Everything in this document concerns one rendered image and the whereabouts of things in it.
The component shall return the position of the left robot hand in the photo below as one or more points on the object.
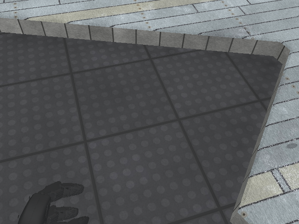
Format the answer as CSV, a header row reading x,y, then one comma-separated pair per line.
x,y
38,209

